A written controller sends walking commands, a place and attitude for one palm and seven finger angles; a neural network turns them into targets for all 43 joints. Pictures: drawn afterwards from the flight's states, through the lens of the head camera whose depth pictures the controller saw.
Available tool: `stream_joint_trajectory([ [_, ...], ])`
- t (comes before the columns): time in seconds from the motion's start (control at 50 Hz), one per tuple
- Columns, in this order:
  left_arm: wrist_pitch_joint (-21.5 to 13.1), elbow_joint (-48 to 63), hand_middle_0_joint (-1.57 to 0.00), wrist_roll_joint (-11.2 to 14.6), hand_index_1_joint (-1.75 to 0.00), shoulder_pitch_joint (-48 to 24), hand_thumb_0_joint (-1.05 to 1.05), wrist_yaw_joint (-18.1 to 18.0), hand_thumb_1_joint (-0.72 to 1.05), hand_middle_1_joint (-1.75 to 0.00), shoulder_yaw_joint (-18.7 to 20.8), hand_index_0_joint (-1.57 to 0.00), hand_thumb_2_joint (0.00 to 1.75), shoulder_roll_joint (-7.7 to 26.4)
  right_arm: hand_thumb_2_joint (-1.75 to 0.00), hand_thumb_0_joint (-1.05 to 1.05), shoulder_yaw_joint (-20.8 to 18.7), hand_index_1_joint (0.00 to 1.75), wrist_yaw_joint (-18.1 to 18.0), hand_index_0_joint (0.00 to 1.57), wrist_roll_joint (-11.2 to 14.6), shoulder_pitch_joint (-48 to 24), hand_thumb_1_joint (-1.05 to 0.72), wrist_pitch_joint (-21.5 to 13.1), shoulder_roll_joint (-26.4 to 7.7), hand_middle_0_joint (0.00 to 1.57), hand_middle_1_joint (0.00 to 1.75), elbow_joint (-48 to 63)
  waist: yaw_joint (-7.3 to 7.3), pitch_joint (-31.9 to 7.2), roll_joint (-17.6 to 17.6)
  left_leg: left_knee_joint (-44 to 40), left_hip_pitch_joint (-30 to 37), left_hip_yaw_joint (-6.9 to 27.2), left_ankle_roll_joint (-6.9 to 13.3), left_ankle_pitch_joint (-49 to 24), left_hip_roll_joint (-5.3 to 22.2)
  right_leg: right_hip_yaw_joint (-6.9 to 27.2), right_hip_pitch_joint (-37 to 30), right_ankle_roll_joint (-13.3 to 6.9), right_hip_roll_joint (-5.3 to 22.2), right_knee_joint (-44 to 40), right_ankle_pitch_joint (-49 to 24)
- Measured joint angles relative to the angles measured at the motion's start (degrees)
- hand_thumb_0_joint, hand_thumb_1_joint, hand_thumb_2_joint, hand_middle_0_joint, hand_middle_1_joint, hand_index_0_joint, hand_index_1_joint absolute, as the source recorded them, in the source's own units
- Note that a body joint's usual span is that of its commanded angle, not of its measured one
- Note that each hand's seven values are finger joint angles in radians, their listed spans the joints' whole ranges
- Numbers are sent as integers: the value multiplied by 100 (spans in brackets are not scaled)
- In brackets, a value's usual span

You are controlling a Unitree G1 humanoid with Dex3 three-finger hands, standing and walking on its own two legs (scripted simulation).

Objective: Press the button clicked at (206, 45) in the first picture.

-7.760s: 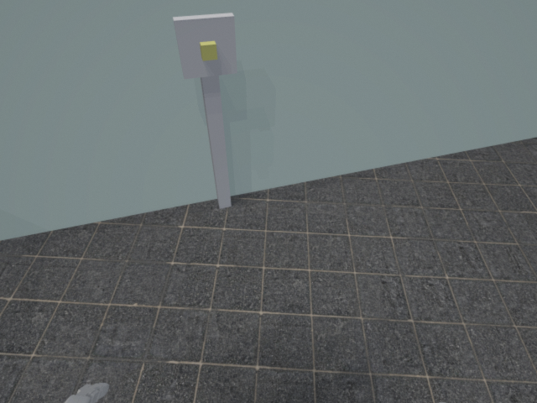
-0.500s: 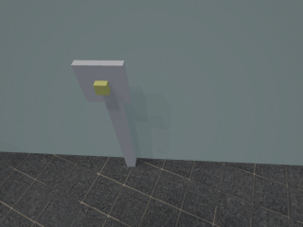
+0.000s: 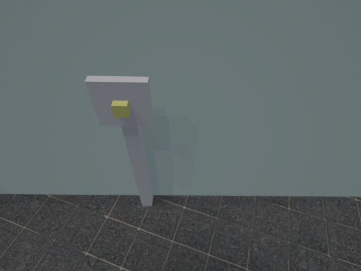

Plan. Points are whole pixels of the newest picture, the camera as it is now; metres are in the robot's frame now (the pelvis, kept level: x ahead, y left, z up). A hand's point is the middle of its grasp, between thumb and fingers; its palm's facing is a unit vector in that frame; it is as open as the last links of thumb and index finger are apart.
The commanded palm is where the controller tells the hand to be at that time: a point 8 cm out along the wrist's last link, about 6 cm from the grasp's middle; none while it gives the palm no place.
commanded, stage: look again from close up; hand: left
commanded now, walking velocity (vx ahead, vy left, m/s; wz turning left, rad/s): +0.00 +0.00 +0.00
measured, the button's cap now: (121, 108) +0.56 +0.23 +0.02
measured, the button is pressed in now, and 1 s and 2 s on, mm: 0 0 0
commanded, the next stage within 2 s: shuffle to correct the standing spot in 0.58 s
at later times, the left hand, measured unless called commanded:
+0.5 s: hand out of the picture +0.02 +0.17 -0.17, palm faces +0.02 -0.97 -0.24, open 7.4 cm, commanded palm none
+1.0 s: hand out of the picture +0.02 +0.15 -0.19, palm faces +0.10 -0.98 -0.16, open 7.4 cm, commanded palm none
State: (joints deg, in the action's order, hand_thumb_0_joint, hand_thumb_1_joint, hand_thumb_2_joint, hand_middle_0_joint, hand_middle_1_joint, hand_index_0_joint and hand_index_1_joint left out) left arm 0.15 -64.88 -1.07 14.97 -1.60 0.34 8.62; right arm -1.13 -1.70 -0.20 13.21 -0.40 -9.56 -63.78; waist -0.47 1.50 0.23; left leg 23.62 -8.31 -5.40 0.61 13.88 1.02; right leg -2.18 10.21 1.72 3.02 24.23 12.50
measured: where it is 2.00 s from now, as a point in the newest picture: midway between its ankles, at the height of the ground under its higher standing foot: outside the picture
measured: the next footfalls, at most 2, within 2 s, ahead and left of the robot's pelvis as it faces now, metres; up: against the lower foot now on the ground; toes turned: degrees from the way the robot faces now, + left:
left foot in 1.32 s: +0.10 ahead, +0.11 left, +0.00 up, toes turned +8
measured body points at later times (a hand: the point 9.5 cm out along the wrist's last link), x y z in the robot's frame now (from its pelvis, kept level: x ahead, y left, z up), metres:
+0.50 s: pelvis +0.01 -0.01 -0.01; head +0.02 -0.03 +0.44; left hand +0.02 +0.22 -0.15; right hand +0.01 -0.22 -0.18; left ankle -0.01 +0.11 -0.74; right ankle +0.01 -0.14 -0.74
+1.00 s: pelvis +0.05 -0.02 -0.02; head +0.07 -0.01 +0.43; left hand +0.02 +0.20 -0.18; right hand +0.06 -0.25 -0.17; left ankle -0.01 +0.11 -0.74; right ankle +0.01 -0.13 -0.74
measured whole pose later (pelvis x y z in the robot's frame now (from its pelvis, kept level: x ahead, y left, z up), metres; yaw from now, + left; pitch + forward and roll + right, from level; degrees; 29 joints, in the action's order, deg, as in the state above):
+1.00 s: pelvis +0.05 -0.02 -0.02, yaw +2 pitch +0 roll +0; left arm -0.8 -63.6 -1.6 19.3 -0.7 1.6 8.7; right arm -0.2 -0.9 -1.1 17.6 -1.8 -8.8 -63.1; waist -1.2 1.1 1.7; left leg 32.6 -9.7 -3.6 -1.3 22.7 2.3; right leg -4.8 11.4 -0.9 2.7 34.6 23.0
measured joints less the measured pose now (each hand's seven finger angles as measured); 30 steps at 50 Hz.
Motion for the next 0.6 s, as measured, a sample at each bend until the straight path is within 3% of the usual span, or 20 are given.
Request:
stream_joint_trajectory([
  [0.1,-11,-21,-19,20,-30,-34,0,-7,91,-30,0,-20,90,19,-90,0,46,30,-3,20,-2,273,-93,9,70,19,30,-204,37,45,14,-71,58,14,-6,-32,1,-17,-68,-6,-5,-79,-31],
  [0.24,-97,138,-20,-11,-30,7,0,-27,91,-30,-109,-20,90,16,-90,1,112,30,100,20,-72,569,-92,-11,46,19,30,162,167,73,-170,620,-425,76,40,279,4,-60,343,-33,34,511,250],
  [0.42,-95,161,-19,15,-30,43,0,-16,90,-30,-101,-20,90,14,-90,1,202,30,68,20,-80,551,-92,-53,107,19,30,209,96,-57,-310,524,-287,66,13,306,-47,-43,313,-19,85,647,400],
  [0.6,-119,123,-19,13,-30,53,0,-27,91,-30,-94,-20,90,-24,-90,2,164,30,48,20,-52,349,-92,-79,18,19,30,121,60,-12,-187,331,-139,83,-113,268,42,-69,229,-127,-12,585,447],
])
